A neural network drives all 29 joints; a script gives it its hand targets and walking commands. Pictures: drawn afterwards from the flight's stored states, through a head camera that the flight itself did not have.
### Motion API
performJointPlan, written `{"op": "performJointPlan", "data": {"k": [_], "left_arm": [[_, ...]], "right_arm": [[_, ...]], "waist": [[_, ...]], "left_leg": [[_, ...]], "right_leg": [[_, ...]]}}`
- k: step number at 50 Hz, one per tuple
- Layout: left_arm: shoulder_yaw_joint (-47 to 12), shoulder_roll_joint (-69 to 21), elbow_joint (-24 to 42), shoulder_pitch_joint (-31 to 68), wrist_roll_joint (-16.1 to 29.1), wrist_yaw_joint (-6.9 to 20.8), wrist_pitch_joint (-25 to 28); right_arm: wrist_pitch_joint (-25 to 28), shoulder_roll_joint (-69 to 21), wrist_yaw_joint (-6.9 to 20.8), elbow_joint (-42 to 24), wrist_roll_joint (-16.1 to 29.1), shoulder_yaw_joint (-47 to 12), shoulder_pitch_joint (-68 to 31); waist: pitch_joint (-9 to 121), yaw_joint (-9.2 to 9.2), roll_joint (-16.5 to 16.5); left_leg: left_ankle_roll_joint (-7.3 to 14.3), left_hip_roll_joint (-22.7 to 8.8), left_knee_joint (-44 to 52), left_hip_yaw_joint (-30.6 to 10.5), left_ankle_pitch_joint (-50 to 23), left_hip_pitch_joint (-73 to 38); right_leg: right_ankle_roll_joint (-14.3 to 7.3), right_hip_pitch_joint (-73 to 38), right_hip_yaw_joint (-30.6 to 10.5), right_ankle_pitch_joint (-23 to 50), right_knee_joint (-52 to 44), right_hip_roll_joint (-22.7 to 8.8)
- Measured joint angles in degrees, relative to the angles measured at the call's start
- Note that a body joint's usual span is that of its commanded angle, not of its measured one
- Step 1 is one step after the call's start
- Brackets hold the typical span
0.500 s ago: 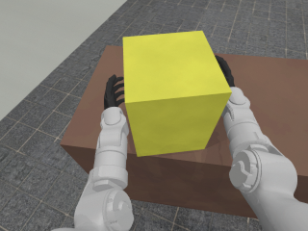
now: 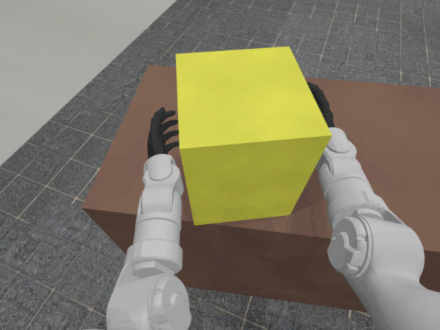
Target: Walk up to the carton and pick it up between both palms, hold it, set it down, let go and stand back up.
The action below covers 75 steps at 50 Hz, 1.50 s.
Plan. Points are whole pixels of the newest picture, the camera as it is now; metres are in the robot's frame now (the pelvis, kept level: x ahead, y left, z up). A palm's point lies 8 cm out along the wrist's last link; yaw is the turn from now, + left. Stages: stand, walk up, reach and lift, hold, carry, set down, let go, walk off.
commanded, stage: reach and lift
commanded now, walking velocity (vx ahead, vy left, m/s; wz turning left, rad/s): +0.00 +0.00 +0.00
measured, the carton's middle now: (238, 142) +0.44 +0.02 +0.08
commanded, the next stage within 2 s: none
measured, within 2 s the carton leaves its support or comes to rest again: leaves its support in 0.98 s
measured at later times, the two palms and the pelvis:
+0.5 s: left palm (159, 156) +0.38 +0.16 +0.09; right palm (322, 126) +0.46 -0.12 +0.12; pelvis -0.01 +0.00 +0.00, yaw +1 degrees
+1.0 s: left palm (147, 169) +0.35 +0.17 +0.09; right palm (316, 137) +0.44 -0.11 +0.12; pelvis -0.03 -0.01 -0.01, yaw +3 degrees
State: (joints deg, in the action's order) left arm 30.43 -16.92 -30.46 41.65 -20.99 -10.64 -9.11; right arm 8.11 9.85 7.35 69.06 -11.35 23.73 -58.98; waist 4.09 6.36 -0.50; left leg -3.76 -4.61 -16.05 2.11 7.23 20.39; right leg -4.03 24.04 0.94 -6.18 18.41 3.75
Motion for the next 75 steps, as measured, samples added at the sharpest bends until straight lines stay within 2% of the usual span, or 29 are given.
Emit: {"op": "performJointPlan", "data": {"k": [14,27,36,49,57,66,75], "left_arm": [[0.1,0.1,0.2,-0.4,0.2,0.2,0.5],[-0.9,0.5,-1.0,-1.1,1.3,-0.4,4.5],[-2.3,1.6,-2.8,-0.8,3.1,-1.0,4.1],[-6.4,4.5,-5.3,0.0,8.4,-3.1,-4.7],[-7.5,6.1,-6.0,2.1,10.7,-3.8,-9.2],[-5.4,7.5,-5.9,5.4,8.8,-1.7,-11.9],[-5.0,8.1,-3.3,4.5,6.5,0.5,-15.4]], "right_arm": [[1.2,-0.2,-0.4,0.6,-0.7,-0.1,0.0],[7.7,0.8,-2.2,3.6,-1.4,-3.0,0.2],[9.2,1.4,-3.2,6.9,-1.2,-3.3,-0.4],[1.4,1.4,-3.1,8.3,0.2,-1.8,-0.1],[-4.9,1.6,-3.5,6.2,2.8,-3.6,-1.2],[-9.0,0.4,-5.3,2.9,3.2,-3.1,-2.7],[-11.1,-1.8,-7.1,0.6,4.6,-3.7,-0.6]], "waist": [[0.0,-0.34,-0.1],[1.4,-0.86,-0.7],[2.5,-0.63,-1.4],[5.4,-0.41,-1.9],[6.3,-1.27,-1.0],[3.9,-2.99,-0.7],[1.1,-4.54,-1.3]], "left_leg": [[-0.1,0.0,0.3,-0.3,-0.2,-0.2],[-0.3,0.0,0.0,-0.8,-0.9,1.3],[-0.4,0.3,-0.7,-1.5,-1.8,3.5],[-0.6,0.8,-3.2,-3.2,-1.5,5.7],[-0.5,1.2,-4.3,-4.2,-0.7,4.1],[0.0,1.8,-3.0,-4.5,-0.5,-2.5],[0.5,2.1,-2.0,-3.9,-0.2,-8.4]], "right_leg": [[-0.1,-0.2,0.4,0.0,-0.1,0.0],[-0.2,1.1,0.9,0.6,0.1,-0.1],[-0.5,3.1,1.6,1.3,0.8,-0.4],[-0.5,4.6,3.3,0.3,3.4,-1.1],[-0.1,2.5,4.2,-0.8,4.3,-1.5],[0.5,-4.0,4.5,-1.5,3.6,-2.1],[1.0,-10.1,3.9,-1.3,1.9,-2.4]]}}
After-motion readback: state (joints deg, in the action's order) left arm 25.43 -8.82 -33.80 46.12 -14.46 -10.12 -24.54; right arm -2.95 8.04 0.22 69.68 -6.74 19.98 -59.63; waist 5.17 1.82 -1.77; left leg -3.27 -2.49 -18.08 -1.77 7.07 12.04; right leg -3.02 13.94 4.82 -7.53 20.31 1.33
